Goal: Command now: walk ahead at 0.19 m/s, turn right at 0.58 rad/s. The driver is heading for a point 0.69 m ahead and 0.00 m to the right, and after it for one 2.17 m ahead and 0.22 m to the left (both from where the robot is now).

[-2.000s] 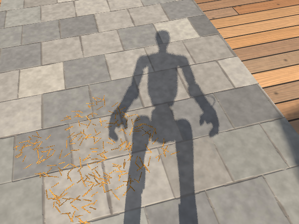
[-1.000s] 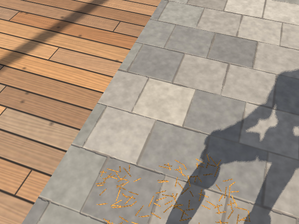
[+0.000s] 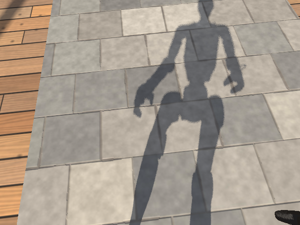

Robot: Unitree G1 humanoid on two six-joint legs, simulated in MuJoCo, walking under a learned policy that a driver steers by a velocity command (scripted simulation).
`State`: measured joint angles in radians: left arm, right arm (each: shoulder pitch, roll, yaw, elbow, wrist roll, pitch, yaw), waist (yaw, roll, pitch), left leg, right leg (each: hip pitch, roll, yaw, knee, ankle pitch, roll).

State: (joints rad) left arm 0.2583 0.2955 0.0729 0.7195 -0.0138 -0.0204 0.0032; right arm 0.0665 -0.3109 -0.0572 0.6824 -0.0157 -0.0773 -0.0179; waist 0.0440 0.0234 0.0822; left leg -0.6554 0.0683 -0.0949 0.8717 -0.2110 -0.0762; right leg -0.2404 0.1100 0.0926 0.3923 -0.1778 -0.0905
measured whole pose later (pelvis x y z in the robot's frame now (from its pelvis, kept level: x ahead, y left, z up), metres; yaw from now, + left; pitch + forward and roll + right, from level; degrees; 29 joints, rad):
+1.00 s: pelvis +0.13 +0.01 -0.01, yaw -18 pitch -1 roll +0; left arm 0.18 0.24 0.03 0.78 0.00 0.02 0.01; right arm 0.21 -0.27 -0.04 0.87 0.00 -0.01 -0.01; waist -0.01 0.00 0.00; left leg -0.24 0.04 0.00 0.58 -0.35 -0.01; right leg -0.21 0.03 0.02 0.55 -0.33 -0.03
